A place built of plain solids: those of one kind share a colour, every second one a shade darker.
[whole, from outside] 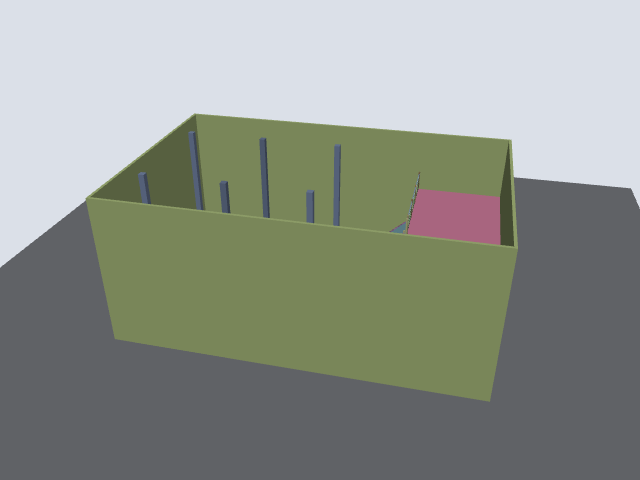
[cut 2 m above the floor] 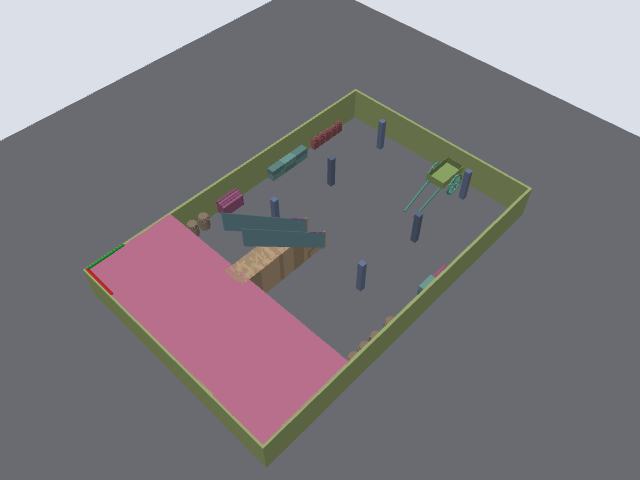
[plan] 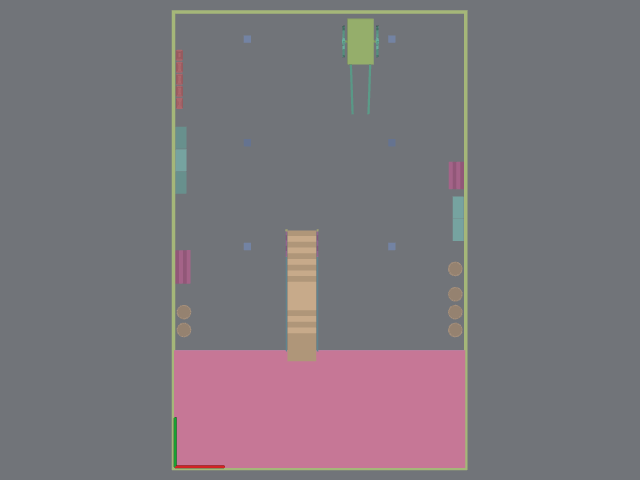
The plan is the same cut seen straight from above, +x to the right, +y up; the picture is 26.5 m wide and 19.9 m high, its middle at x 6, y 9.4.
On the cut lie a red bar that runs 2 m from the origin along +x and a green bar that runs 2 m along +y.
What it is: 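An aisled barn 12.0 x 18.8 m, 8.2 m high; a nave 6.0 m broad between two rows of posts 0.31 m square, 4.3 m apart, aisles 3.0 m broad; at the rear a loft 4.8 m deep at 4.69 m over closed bays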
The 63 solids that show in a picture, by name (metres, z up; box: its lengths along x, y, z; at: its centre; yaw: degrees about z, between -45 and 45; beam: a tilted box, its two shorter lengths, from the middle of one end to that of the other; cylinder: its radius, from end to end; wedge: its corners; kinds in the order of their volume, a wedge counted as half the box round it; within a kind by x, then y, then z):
{
 "loft_1": {"box": [12.07, 4.88, 4.74], "at": [5.99, 2.39, 2.32]},
 "wall_1": {"box": [0.15, 19.08, 8.24], "at": [-0.07, 9.39, 4.07]},
 "wall_2": {"box": [12.27, 0.15, 8.24], "at": [5.99, -0.07, 4.07]},
 "wall_3": {"box": [12.27, 0.15, 8.24], "at": [5.99, 18.86, 4.07]},
 "wall_4": {"box": [0.15, 19.08, 8.24], "at": [12.04, 9.39, 4.07]},
 "stair_1": {"box": [1.2, 0.7, 4.52], "at": [5.25, 4.72, 2.21]},
 "stair_2": {"box": [1.2, 0.7, 4.31], "at": [5.25, 4.96, 2.1]},
 "stair_3": {"box": [1.2, 0.7, 4.1], "at": [5.25, 5.19, 2.0]},
 "stair_4": {"box": [1.2, 0.7, 3.88], "at": [5.25, 5.43, 1.89]},
 "stair_5": {"box": [1.2, 0.7, 3.67], "at": [5.25, 5.67, 1.79]},
 "stair_6": {"box": [1.2, 0.7, 3.46], "at": [5.25, 5.9, 1.68]},
 "stair_7": {"box": [1.2, 0.7, 3.25], "at": [5.25, 6.14, 1.57]},
 "stair_8": {"box": [1.2, 0.7, 3.03], "at": [5.25, 6.37, 1.47]},
 "stair_9": {"box": [1.2, 0.7, 2.82], "at": [5.25, 6.61, 1.36]},
 "stair_10": {"box": [1.2, 0.7, 2.61], "at": [5.25, 6.85, 1.25]},
 "stair_11": {"box": [1.2, 0.7, 2.18], "at": [5.25, 7.32, 1.04]},
 "stair_12": {"box": [1.2, 0.7, 1.97], "at": [5.25, 7.56, 0.93]},
 "stair_13": {"box": [1.2, 0.7, 1.75], "at": [5.25, 7.79, 0.83]},
 "stair_14": {"box": [1.2, 0.7, 1.54], "at": [5.25, 8.03, 0.72]},
 "stair_15": {"box": [1.2, 0.7, 1.33], "at": [5.25, 8.27, 0.61]},
 "stair_16": {"box": [1.2, 0.7, 1.11], "at": [5.25, 8.5, 0.51]},
 "stair_17": {"box": [1.2, 0.7, 0.9], "at": [5.25, 8.74, 0.4]},
 "stair_18": {"box": [1.2, 0.7, 0.69], "at": [5.25, 8.98, 0.29]},
 "stair_19": {"box": [1.2, 0.7, 0.48], "at": [5.25, 9.21, 0.19]},
 "stair_20": {"box": [1.2, 0.7, 0.26], "at": [5.25, 9.45, 0.08]},
 "post_1": {"box": [0.31, 0.31, 8.24], "at": [2.99, 9.13, 4.07]},
 "post_2": {"box": [0.31, 0.31, 8.24], "at": [2.99, 13.43, 4.07]},
 "post_3": {"box": [0.31, 0.31, 8.24], "at": [2.99, 17.73, 4.07]},
 "post_4": {"box": [0.31, 0.31, 8.24], "at": [8.98, 9.13, 4.07]},
 "post_5": {"box": [0.31, 0.31, 8.24], "at": [8.98, 13.43, 4.07]},
 "post_6": {"box": [0.31, 0.31, 8.24], "at": [8.98, 17.73, 4.07]},
 "stair_guard_panel_1": {"wedge": [[4.58, 4.78, 4.5], [4.58, 4.78, 5.63], [4.58, 9.8, -0.02], [4.58, 9.8, 1.11], [4.63, 4.78, 4.5], [4.63, 4.78, 5.63], [4.63, 9.8, -0.02], [4.63, 9.8, 1.11]]},
 "stair_guard_panel_2": {"wedge": [[5.87, 4.78, 4.5], [5.87, 4.78, 5.63], [5.87, 9.8, -0.02], [5.87, 9.8, 1.11], [5.92, 4.78, 4.5], [5.92, 4.78, 5.63], [5.92, 9.8, -0.02], [5.92, 9.8, 1.11]]},
 "bales_1": {"box": [0.46, 0.92, 0.41], "at": [0.24, 11.78, 0.15]},
 "bales_2": {"box": [0.46, 0.92, 0.36], "at": [0.24, 11.78, 0.54]},
 "bales_3": {"box": [0.46, 0.92, 0.41], "at": [0.24, 12.71, 0.15]},
 "bales_4": {"box": [0.46, 0.92, 0.36], "at": [0.24, 12.71, 0.54]},
 "bales_5": {"box": [0.46, 0.92, 0.41], "at": [0.24, 13.64, 0.15]},
 "bales_6": {"box": [0.46, 0.92, 0.36], "at": [0.24, 13.64, 0.54]},
 "bales_7": {"box": [0.46, 0.92, 0.41], "at": [11.73, 9.81, 0.15]},
 "bales_8": {"box": [0.46, 0.92, 0.36], "at": [11.73, 10.74, 1.26]},
 "bin_1": {"box": [0.16, 1.4, 0.18], "at": [0.08, 8.28, 0.78]},
 "bin_2": {"box": [0.16, 1.4, 0.15], "at": [0.24, 8.28, 0.76]},
 "bin_3": {"box": [0.6, 1.36, 0.74], "at": [0.3, 8.28, 0.32]},
 "bin_4": {"box": [0.16, 1.4, 0.11], "at": [0.39, 8.28, 0.74]},
 "bin_5": {"box": [0.16, 1.4, 0.07], "at": [0.55, 8.28, 0.72]},
 "bin_6": {"box": [0.16, 1.14, 0.07], "at": [11.42, 12.07, 0.72]},
 "bin_7": {"box": [0.16, 1.14, 0.11], "at": [11.58, 12.07, 0.74]},
 "bin_8": {"box": [0.16, 1.14, 0.15], "at": [11.73, 12.07, 0.76]},
 "bin_9": {"box": [0.16, 1.14, 0.18], "at": [11.89, 12.07, 0.78]},
 "cart_rod_1": {"wedge": [[7.23, 16.66, 0.87], [7.23, 16.69, 0.79], [7.3, 14.61, 0.09], [7.3, 14.64, 0.0], [7.33, 16.67, 0.87], [7.33, 16.7, 0.79], [7.4, 14.62, 0.09], [7.4, 14.65, 0.0]]},
 "cart_rod_2": {"wedge": [[7.96, 14.62, 0.09], [7.96, 14.65, 0.0], [8.03, 16.67, 0.87], [8.03, 16.7, 0.79], [8.06, 14.61, 0.09], [8.06, 14.64, 0.0], [8.13, 16.66, 0.87], [8.13, 16.69, 0.79]]},
 "cart_1": {"box": [0.029, 1.9, 0.42], "at": [7.14, 17.63, 1.1]},
 "cart_2": {"box": [1.04, 0.028, 0.42], "at": [7.68, 16.69, 1.1]},
 "cart_3": {"box": [1.1, 1.9, 0.03], "at": [7.68, 17.63, 0.88]},
 "cart_4": {"box": [1.04, 0.028, 0.42], "at": [7.68, 18.57, 1.1]},
 "cart_5": {"box": [0.029, 1.9, 0.42], "at": [8.21, 17.63, 1.1]},
 "cask_1": {"cylinder": 0.26, "from": [0.36, 5.67, 0.85], "to": [0.36, 5.67, 0.9]},
 "cask_2": {"cylinder": 0.26, "from": [0.36, 6.41, 0.85], "to": [0.36, 6.41, 0.9]},
 "cask_3": {"cylinder": 0.26, "from": [11.61, 5.67, 0.85], "to": [11.61, 5.67, 0.9]},
 "cask_4": {"cylinder": 0.26, "from": [11.61, 6.41, 0.85], "to": [11.61, 6.41, 0.9]},
 "cask_5": {"cylinder": 0.26, "from": [11.61, 7.15, 0.85], "to": [11.61, 7.15, 0.9]},
 "cask_6": {"cylinder": 0.26, "from": [11.61, 8.2, 0.85], "to": [11.61, 8.2, 0.9]}
}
